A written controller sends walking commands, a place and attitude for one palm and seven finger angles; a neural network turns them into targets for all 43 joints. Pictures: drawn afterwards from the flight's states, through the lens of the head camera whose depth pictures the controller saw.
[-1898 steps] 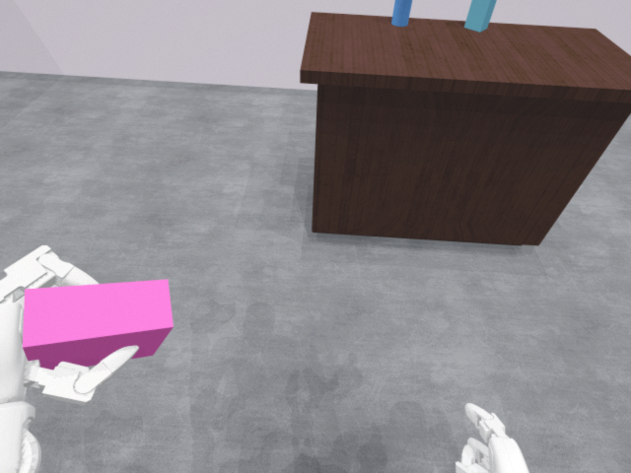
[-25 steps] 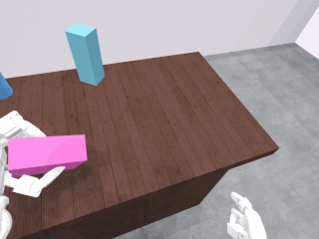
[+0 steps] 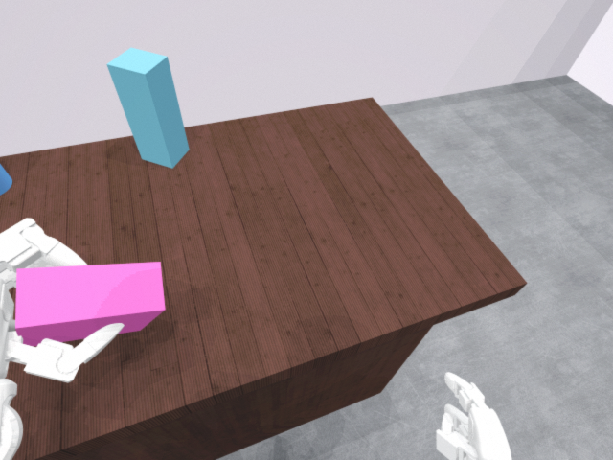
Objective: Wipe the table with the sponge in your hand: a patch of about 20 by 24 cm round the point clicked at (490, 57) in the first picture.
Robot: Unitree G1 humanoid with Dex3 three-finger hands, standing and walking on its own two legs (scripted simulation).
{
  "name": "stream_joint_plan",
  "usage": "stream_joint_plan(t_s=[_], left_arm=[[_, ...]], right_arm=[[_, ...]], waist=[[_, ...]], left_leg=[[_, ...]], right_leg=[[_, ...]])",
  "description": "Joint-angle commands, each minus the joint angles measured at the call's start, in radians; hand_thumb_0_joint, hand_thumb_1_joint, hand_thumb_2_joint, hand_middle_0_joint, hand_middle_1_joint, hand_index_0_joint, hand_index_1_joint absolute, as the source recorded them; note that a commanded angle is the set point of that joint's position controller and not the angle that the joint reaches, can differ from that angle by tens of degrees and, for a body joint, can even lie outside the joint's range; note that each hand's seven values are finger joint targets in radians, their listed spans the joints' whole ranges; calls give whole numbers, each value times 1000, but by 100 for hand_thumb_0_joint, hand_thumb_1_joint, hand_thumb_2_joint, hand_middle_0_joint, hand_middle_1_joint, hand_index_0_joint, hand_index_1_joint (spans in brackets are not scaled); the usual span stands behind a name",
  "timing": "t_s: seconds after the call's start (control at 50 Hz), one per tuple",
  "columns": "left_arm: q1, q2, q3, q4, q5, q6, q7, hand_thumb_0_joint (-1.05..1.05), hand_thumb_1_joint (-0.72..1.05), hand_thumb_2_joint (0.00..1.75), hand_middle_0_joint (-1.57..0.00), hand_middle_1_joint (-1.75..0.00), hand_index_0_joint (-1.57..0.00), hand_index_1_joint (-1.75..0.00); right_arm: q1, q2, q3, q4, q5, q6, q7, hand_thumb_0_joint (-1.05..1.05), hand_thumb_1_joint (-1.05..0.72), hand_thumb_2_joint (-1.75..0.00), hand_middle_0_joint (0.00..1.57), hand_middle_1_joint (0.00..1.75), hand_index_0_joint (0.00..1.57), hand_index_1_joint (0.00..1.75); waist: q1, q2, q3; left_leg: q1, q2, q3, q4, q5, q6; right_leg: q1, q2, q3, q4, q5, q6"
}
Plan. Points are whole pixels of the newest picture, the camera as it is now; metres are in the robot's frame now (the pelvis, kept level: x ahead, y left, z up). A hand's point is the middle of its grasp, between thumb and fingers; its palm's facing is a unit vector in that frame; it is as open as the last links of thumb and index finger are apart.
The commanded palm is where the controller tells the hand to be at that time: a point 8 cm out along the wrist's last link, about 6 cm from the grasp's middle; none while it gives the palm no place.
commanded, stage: shuffle to correct the standing spot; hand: left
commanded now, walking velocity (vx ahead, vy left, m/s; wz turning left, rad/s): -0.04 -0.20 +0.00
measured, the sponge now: (109, 303) +0.23 +0.22 +0.13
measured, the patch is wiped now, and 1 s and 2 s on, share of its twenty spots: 0.00 0.00 0.00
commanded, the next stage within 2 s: none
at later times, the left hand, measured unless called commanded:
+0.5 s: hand (149, 299) +0.23 +0.18 +0.15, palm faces +0.32 -0.86 -0.40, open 9.1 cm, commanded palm +0.17 +0.22 +0.17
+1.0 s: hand (139, 313) +0.21 +0.18 +0.15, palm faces +0.32 -0.85 -0.41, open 9.1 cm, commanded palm +0.16 +0.22 +0.17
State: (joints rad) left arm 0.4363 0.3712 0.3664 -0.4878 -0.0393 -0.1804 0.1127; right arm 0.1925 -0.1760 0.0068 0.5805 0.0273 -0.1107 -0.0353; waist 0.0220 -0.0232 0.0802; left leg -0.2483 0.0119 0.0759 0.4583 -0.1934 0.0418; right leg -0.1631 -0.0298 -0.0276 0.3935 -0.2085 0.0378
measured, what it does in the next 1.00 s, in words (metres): shifts its weight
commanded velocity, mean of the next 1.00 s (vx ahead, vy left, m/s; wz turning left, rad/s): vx -0.07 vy -0.19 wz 0.00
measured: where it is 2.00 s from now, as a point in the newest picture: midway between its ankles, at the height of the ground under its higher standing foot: outside the picture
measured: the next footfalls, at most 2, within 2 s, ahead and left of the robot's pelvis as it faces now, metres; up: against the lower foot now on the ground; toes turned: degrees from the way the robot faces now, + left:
none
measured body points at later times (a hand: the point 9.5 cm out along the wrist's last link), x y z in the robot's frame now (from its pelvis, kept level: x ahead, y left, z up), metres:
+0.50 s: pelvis +0.01 -0.06 -0.01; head +0.05 -0.05 +0.44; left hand +0.21 +0.22 +0.18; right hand +0.18 -0.30 -0.08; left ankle +0.04 +0.09 -0.74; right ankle +0.00 -0.15 -0.74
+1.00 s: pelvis +0.00 -0.06 -0.01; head +0.04 -0.04 +0.44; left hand +0.19 +0.23 +0.18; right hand +0.17 -0.28 -0.09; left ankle +0.04 +0.09 -0.74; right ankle +0.00 -0.15 -0.74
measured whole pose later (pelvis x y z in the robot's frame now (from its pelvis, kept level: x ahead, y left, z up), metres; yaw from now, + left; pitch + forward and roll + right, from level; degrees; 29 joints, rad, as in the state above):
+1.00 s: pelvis +0.00 -0.06 -0.01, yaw +0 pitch +0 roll -2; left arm 0.51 0.40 0.38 -0.59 -0.09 -0.14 0.10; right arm 0.19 -0.17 -0.01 0.56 0.02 -0.07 -0.03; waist 0.01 -0.01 0.09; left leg -0.31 0.10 0.03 0.54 -0.23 -0.04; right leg -0.22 0.06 -0.07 0.48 -0.25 -0.05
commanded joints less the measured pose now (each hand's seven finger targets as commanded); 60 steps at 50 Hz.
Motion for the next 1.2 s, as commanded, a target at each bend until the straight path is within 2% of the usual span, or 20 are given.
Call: stream_joint_plan(t_s=[0.0, 0.02, 0.04, 0.12, 0.14, 0.22, 0.24, 0.26, 0.46, 0.5, 0.52, 0.6, 0.62, 0.66, 0.84, 0.88, 1.0, 1.02, 1.12, 1.18], left_arm=[[-97, 150, 86, -238, -14, -59, 17, 0, 10, 130, -120, -160, -120, -160], [-89, 165, 103, -258, -12, -58, 20, 0, 10, 130, -120, -160, -120, -160], [-89, 134, 71, -249, -18, -58, 15, 0, 10, 130, -120, -160, -120, -160], [-61, 168, 108, -283, -19, -56, 20, 0, 10, 130, -120, -160, -120, -160], [-57, 148, 89, -276, -24, -55, 17, 0, 10, 130, -120, -160, -120, -160], [-17, 181, 132, -273, -33, -48, 19, 0, 10, 130, -120, -160, -120, -160], [-19, 149, 100, -263, -38, -46, 13, 0, 10, 130, -120, -160, -120, -160], [-24, 177, 121, -272, -40, -44, 12, 0, 10, 130, -120, -160, -120, -160], [11, 194, 131, -290, -63, -22, 8, 0, 10, 130, -120, -160, -120, -160], [11, 203, 137, -306, -66, -26, 9, 0, 10, 130, -120, -160, -120, -160], [25, 203, 140, -313, -65, -24, 16, 0, 10, 130, -120, -160, -120, -160], [28, 217, 154, -327, -67, -33, 11, 0, 10, 130, -120, -160, -120, -160], [38, 220, 159, -339, -66, -33, 16, 0, 10, 130, -120, -160, -120, -160], [38, 222, 159, -337, -65, -38, 11, 0, 10, 130, -120, -160, -120, -160], [50, 187, 126, -292, -67, -24, 6, 0, 10, 130, -120, -160, -120, -160], [18, 207, 138, -312, -65, -25, 7, 0, 10, 130, -120, -160, -120, -160], [-13, 207, 131, -334, -61, -26, 12, 0, 10, 130, -120, -160, -120, -160], [-6, 209, 135, -344, -61, -27, 19, 0, 10, 130, -120, -160, -120, -160], [24, 198, 130, -318, -56, -26, 17, 0, 10, 130, -120, -160, -120, -160], [23, 196, 132, -306, -55, -27, 11, 0, 10, 130, -120, -160, -120, -160]], right_arm=[[-74, -137, -59, -165, 2, -52, -3, 0, -90, -90, 20, 30, 20, 30], [-94, -133, -57, -167, 7, -54, 0, 0, -90, -90, 20, 30, 20, 30], [-78, -133, -55, -166, 1, -49, 1, 0, -90, -90, 20, 30, 20, 30], [-90, -132, -61, -173, 7, -52, 11, 0, -90, -90, 20, 30, 20, 30], [-78, -129, -59, -174, 1, -44, 11, 0, -90, -90, 20, 30, 20, 30], [-86, -128, -65, -176, 6, -39, 12, 0, -90, -90, 20, 30, 20, 30], [-74, -127, -64, -175, 1, -33, 10, 0, -90, -90, 20, 30, 20, 30], [-76, -132, -72, -181, 0, -32, 8, 0, -90, -90, 20, 30, 20, 30], [-74, -135, -80, -178, 0, -11, -3, 0, -90, -90, 20, 30, 20, 30], [-77, -133, -80, -178, 0, -10, -4, 0, -90, -90, 20, 30, 20, 30], [-94, -130, -74, -173, 6, -11, -4, 0, -90, -90, 20, 30, 20, 30], [-78, -137, -80, -179, 0, -8, -8, 0, -90, -90, 20, 30, 20, 30], [-93, -132, -75, -174, 4, -9, -9, 0, -90, -90, 20, 30, 20, 30], [-80, -138, -78, -180, -1, -9, -10, 0, -90, -90, 20, 30, 20, 30], [-68, -136, -68, -175, -2, -8, -7, 0, -90, -90, 20, 30, 20, 30], [-72, -138, -73, -179, -2, -11, -7, 0, -90, -90, 20, 30, 20, 30], [-76, -132, -69, -176, -4, -14, -8, 0, -90, -90, 20, 30, 20, 30], [-88, -128, -62, -170, 0, -15, -9, 0, -90, -90, 20, 30, 20, 30], [-88, -126, -59, -175, 2, -14, -4, 0, -90, -90, 20, 30, 20, 30], [-67, -135, -69, -176, -1, -10, -1, 0, -90, -90, 20, 30, 20, 30]], waist=[[-12, 116, -150], [-10, 140, -166], [-12, 145, -160], [-11, 145, -181], [-12, 148, -177], [-14, 102, -187], [-18, 101, -185], [-16, 94, -180], [-24, -1, -200], [-25, 11, -188], [-28, 52, -188], [-21, 51, -175], [-23, 94, -186], [-18, 108, -183], [-24, 68, -177], [-24, 63, -161], [-26, 86, -154], [-29, 124, -166], [-26, 158, -161], [-24, 124, -165]], left_leg=[[42, 164, -152, -148, 1, -20], [71, 164, -138, -145, 9, -17], [47, 168, -148, -149, -13, -14], [69, 166, -128, -107, 7, -14], [50, 169, -132, -97, 10, -10], [72, 154, -107, -39, 49, -16], [60, 152, -104, -32, 38, -16], [59, 154, -101, -16, 47, -17], [65, 112, -69, 119, 108, -25], [57, 106, -67, 135, 99, -27], [88, 109, -76, 112, 122, -23], [51, 137, -91, 88, 146, -18], [78, 142, -100, 65, 169, -15], [53, 171, -118, 40, 193, -8], [27, 164, -108, 15, 20, -11], [14, 159, -110, 21, -28, -14], [13, 160, -121, 10, -51, -12], [34, 161, -130, -15, -40, -10], [13, 192, -155, -58, -27, 0], [-8, 199, -154, -40, -9, -2]], right_leg=[[30, -9, -2, 0, 50, -34], [17, -3, -4, 8, 50, -34], [26, -2, -12, 4, 37, -34], [20, -4, 4, -9, 75, -39], [31, -7, -2, -20, 78, -38], [8, -19, 31, -34, 130, -48], [7, -22, 31, -31, 130, -50], [-2, -29, 47, -28, 144, -52], [-31, -89, 108, -18, 257, -88], [-43, -103, 118, -18, 267, -94], [-68, -99, 128, -14, 253, -101], [-39, -76, 98, 2, 232, -75], [-47, -69, 99, 8, 223, -80], [-21, -47, 68, 22, 209, -59], [-31, -46, 68, -7, 108, -63], [-46, -52, 83, -14, 80, -67], [-58, -51, 87, -14, 61, -73], [-60, -42, 83, -7, 60, -77], [-26, -19, 42, 14, 56, -59], [2, -22, 33, 8, 74, -56]])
